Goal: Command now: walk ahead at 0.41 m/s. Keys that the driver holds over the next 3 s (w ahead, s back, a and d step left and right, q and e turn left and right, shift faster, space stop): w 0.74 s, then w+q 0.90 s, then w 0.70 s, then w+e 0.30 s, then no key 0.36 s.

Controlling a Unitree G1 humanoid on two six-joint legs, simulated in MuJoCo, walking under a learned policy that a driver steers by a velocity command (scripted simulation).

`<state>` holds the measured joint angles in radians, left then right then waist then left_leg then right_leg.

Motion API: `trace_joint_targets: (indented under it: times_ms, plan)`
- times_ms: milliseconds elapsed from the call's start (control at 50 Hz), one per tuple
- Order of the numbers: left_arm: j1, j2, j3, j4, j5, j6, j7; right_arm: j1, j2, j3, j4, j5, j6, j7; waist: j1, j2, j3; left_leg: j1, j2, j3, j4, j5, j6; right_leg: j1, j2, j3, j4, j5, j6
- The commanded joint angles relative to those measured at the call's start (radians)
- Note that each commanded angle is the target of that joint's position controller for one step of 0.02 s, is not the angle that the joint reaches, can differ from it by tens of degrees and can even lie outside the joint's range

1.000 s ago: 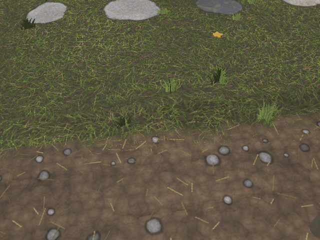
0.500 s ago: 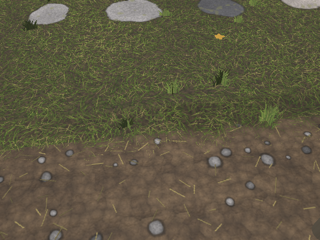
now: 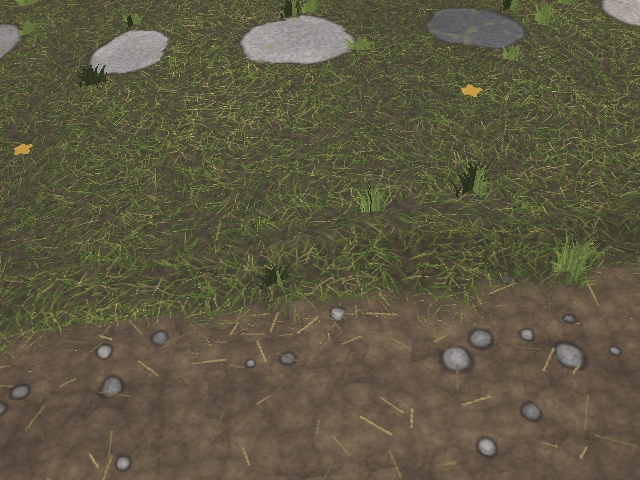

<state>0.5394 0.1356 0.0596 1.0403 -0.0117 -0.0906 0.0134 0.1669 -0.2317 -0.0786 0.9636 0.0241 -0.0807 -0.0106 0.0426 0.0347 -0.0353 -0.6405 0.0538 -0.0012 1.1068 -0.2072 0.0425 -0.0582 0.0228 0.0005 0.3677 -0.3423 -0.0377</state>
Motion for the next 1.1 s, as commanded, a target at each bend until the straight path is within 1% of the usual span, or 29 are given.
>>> trace_joint_targets:
  times_ms: [20, 100, 160, 200, 240, 260, 280, 300, 320, 340, 360, 380, 420, 460, 520, 600, 700, 760, 780, 800, 820, 840, 860, 880, 900, 920, 980, 1040, 1100]
  plan:
    - [0.047, 0.095, 0.000, -0.031, 0.003, 0.005, 0.011, -0.170, 0.013, 0.019, -0.114, -0.010, -0.007, 0.014, 0.009, -0.126, 0.146, -0.199, 0.021, 0.019, -0.142, 0.146, -0.027, 0.000, -0.207, 0.171, -0.175, 0.393, -0.123]
    - [0.059, 0.166, 0.007, -0.032, 0.001, 0.005, 0.029, -0.321, 0.013, 0.036, -0.185, 0.000, -0.009, 0.031, 0.035, -0.158, 0.171, -0.038, -0.031, 0.053, -0.400, 0.239, -0.031, -0.062, -0.208, 0.125, -0.230, 0.384, -0.119]
    - [0.054, 0.169, 0.011, -0.017, -0.017, 0.004, 0.028, -0.364, -0.022, 0.032, -0.222, 0.006, -0.016, 0.048, 0.021, -0.169, 0.181, -0.014, -0.034, 0.042, -0.495, 0.199, 0.011, 0.038, -0.251, 0.115, -0.188, 0.465, -0.113]
    - [0.032, 0.195, 0.019, -0.017, -0.010, 0.011, 0.023, -0.303, -0.057, 0.017, -0.221, 0.001, -0.020, 0.052, -0.031, -0.186, 0.112, 0.132, -0.078, 0.071, -0.533, 0.130, 0.052, 0.085, -0.262, 0.090, -0.066, 0.773, -0.091]
    - [-0.014, 0.206, 0.020, -0.030, 0.000, 0.016, 0.020, 0.009, -0.133, -0.024, -0.137, 0.010, -0.016, 0.042, -0.190, -0.190, -0.069, 0.564, -0.104, 0.071, -0.541, 0.139, 0.110, -0.031, -0.211, 0.045, 0.276, 1.009, -0.051]
    - [-0.030, 0.174, 0.007, -0.057, 0.023, 0.008, 0.013, 0.228, -0.228, -0.047, -0.090, 0.002, -0.009, 0.028, -0.253, -0.030, -0.241, 0.926, 0.126, -0.216, -0.531, 0.131, 0.180, -0.301, -0.129, 0.007, 0.636, 0.608, -0.017]
    - [0.114, 0.030, -0.028, -0.043, 0.002, -0.020, -0.009, 0.295, -0.255, -0.041, -0.058, -0.009, -0.007, 0.044, -0.164, 0.242, -0.440, 1.178, 0.353, -0.743, -0.729, -0.164, 0.334, -0.599, 0.044, 0.118, 0.950, -0.226, 0.015]
    - [0.038, 0.123, 0.000, -0.037, -0.031, -0.044, -0.015, 0.258, -0.172, -0.023, -0.052, -0.011, -0.005, 0.045, -0.183, 0.170, -0.324, 1.097, 0.310, -0.771, -0.816, -0.244, 0.295, -0.716, -0.004, 0.177, 1.037, -0.206, -0.007]
    - [-0.089, 0.164, 0.012, -0.082, -0.042, -0.049, -0.008, 0.137, -0.124, -0.011, -0.066, -0.006, -0.011, 0.044, -0.154, 0.123, -0.131, 0.908, 0.276, -0.590, -0.831, -0.157, 0.251, -0.770, -0.053, 0.115, 1.026, -0.116, -0.018]
    - [-0.158, 0.172, 0.017, -0.103, -0.028, -0.048, 0.007, 0.025, -0.107, -0.004, -0.092, -0.006, -0.021, 0.047, -0.109, 0.000, -0.044, 0.704, 0.241, -0.456, -0.855, -0.006, 0.226, -0.701, -0.106, 0.087, 0.968, -0.013, -0.019]
    - [-0.173, 0.175, 0.031, -0.110, -0.007, -0.035, 0.018, -0.036, -0.081, 0.004, -0.100, -0.020, -0.029, 0.053, -0.063, -0.029, -0.012, 0.544, 0.199, -0.359, -0.881, 0.085, 0.203, -0.610, -0.139, 0.085, 0.908, 0.051, -0.020]
    - [-0.140, 0.147, 0.033, -0.108, -0.002, -0.018, 0.022, -0.052, -0.058, 0.010, -0.094, -0.030, -0.034, 0.054, -0.025, 0.004, -0.017, 0.467, 0.169, -0.299, -0.908, 0.106, 0.192, -0.533, -0.165, 0.097, 0.865, 0.079, -0.022]
    - [-0.135, 0.107, 0.029, -0.115, -0.008, 0.001, 0.021, -0.008, -0.051, 0.016, -0.062, -0.030, -0.036, 0.048, -0.009, 0.034, 0.000, 0.396, 0.151, -0.231, -0.959, 0.129, 0.205, -0.496, -0.173, 0.083, 0.814, 0.103, -0.019]
    - [-0.214, 0.129, 0.034, -0.152, -0.002, 0.008, 0.023, 0.034, -0.085, 0.013, -0.042, -0.028, -0.036, 0.032, -0.009, 0.027, 0.043, 0.386, 0.152, -0.194, -0.989, 0.155, 0.215, -0.570, -0.182, 0.074, 0.732, 0.172, -0.003]
    - [-0.363, 0.140, 0.033, -0.207, 0.011, 0.001, 0.012, 0.115, -0.107, 0.015, -0.018, -0.020, -0.029, 0.012, -0.043, 0.003, 0.078, 0.450, 0.144, -0.166, -0.993, 0.212, 0.196, -0.681, -0.179, 0.062, 0.543, 0.345, 0.015]
    - [-0.519, 0.121, 0.013, -0.254, 0.004, -0.006, -0.010, 0.191, -0.133, 0.017, 0.001, -0.009, -0.025, 0.007, -0.089, 0.005, 0.098, 0.472, 0.109, -0.092, -0.987, 0.244, 0.156, -0.606, -0.126, 0.012, 0.296, 0.500, 0.017]
    - [-0.672, 0.134, -0.004, -0.320, -0.011, -0.018, -0.041, 0.295, -0.149, 0.016, 0.045, -0.001, -0.009, 0.006, -0.133, 0.011, 0.137, 0.664, 0.175, -0.114, -0.918, 0.257, 0.156, -0.648, -0.093, 0.000, 0.157, 0.400, 0.000]
    - [-0.615, 0.182, 0.007, -0.322, -0.008, -0.031, -0.056, 0.279, -0.177, 0.005, 0.041, -0.004, 0.008, 0.001, -0.079, 0.048, 0.079, 0.728, 0.194, -0.118, -0.796, 0.520, 0.132, -0.503, -0.050, -0.026, 0.111, 0.275, -0.042]
    - [-0.494, 0.215, 0.026, -0.292, -0.009, -0.034, -0.055, 0.257, -0.176, 0.006, 0.033, -0.005, 0.012, 0.003, -0.006, 0.057, 0.006, 0.702, 0.163, -0.099, -0.668, 0.687, 0.116, -0.319, -0.018, -0.047, 0.085, 0.282, -0.068]
    - [-0.288, 0.278, 0.051, -0.238, -0.004, -0.036, -0.047, 0.229, -0.152, 0.018, 0.012, -0.016, 0.012, 0.005, 0.084, 0.051, -0.127, 0.552, 0.110, -0.069, -0.447, 0.668, 0.086, 0.000, -0.070, 0.006, 0.130, 0.332, -0.116]
    - [-0.108, 0.390, 0.078, -0.209, 0.024, -0.034, -0.037, 0.296, -0.056, 0.047, -0.019, -0.022, -0.002, 0.013, 0.096, -0.138, -0.327, 0.157, -0.027, -0.002, -0.040, 0.268, 0.017, 0.463, -0.351, 0.370, 0.146, 0.321, -0.245]
    - [-0.072, 0.338, 0.062, -0.190, 0.017, -0.024, -0.036, 0.357, -0.032, 0.058, 0.005, 0.002, -0.025, 0.019, 0.085, -0.292, -0.469, -0.022, -0.115, -0.112, 0.184, -0.356, 0.005, 0.574, -0.491, 0.717, -0.004, 0.208, -0.329]
    - [-0.146, 0.258, 0.037, -0.203, 0.013, -0.023, -0.033, 0.271, -0.154, 0.022, -0.007, 0.030, -0.034, 0.017, 0.086, -0.204, -0.313, -0.102, -0.051, -0.166, 0.261, -0.320, 0.018, 0.445, -0.444, 0.592, -0.033, 0.165, -0.267]
    - [-0.242, 0.221, 0.023, -0.221, 0.010, -0.022, -0.029, 0.186, -0.167, 0.016, -0.036, 0.038, -0.033, 0.011, 0.055, -0.161, -0.174, -0.111, 0.004, -0.126, 0.240, -0.227, 0.022, 0.273, -0.403, 0.423, -0.063, 0.203, -0.219]
    - [-0.311, 0.189, 0.012, -0.223, 0.010, -0.027, -0.032, 0.147, -0.142, 0.014, -0.043, 0.027, -0.025, 0.003, 0.022, -0.093, -0.083, -0.072, 0.039, -0.109, 0.173, -0.153, 0.016, 0.116, -0.356, 0.311, -0.114, 0.255, -0.189]
    - [-0.350, 0.162, 0.005, -0.222, 0.017, -0.034, -0.036, 0.147, -0.127, 0.005, -0.040, 0.015, -0.009, -0.002, -0.012, -0.100, -0.032, -0.023, 0.069, -0.113, 0.112, -0.101, 0.015, 0.017, -0.311, 0.221, -0.154, 0.278, -0.161]
    - [-0.356, 0.170, 0.011, -0.193, 0.025, -0.042, -0.037, 0.193, -0.052, 0.007, -0.038, 0.015, 0.029, 0.002, -0.060, -0.111, 0.021, 0.039, 0.082, -0.106, 0.070, -0.029, 0.006, -0.112, -0.278, 0.080, -0.225, 0.349, -0.155]
    - [-0.337, 0.203, 0.021, -0.176, 0.034, -0.042, -0.019, 0.113, -0.066, -0.004, -0.084, 0.006, 0.041, 0.001, -0.060, -0.092, 0.062, -0.057, 0.081, -0.125, -0.030, 0.096, -0.011, -0.102, -0.276, -0.011, -0.247, 0.416, -0.154]
    - [-0.320, 0.228, 0.025, -0.167, 0.031, -0.036, -0.003, 0.030, -0.060, -0.001, -0.121, -0.002, 0.033, 0.018, -0.045, -0.090, 0.078, -0.054, 0.071, -0.094, -0.219, 0.247, -0.015, -0.081, -0.257, -0.096, -0.256, 0.424, -0.131]
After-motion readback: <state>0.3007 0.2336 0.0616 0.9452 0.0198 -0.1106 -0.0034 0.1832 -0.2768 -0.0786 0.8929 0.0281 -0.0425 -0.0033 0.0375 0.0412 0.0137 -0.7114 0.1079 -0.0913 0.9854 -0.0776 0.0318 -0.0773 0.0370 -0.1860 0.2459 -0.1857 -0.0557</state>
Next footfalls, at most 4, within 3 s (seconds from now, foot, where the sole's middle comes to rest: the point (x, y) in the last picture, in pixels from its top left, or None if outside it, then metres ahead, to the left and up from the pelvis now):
0.24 left None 0.31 0.14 -0.78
0.80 right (403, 433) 0.63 -0.08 -0.78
1.36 left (283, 336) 0.88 0.20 -0.78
1.84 right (313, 234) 1.22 0.14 -0.78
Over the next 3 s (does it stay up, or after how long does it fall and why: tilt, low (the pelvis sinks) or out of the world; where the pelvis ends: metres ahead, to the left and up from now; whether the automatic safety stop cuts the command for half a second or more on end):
stays up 1.49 0.44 -0.01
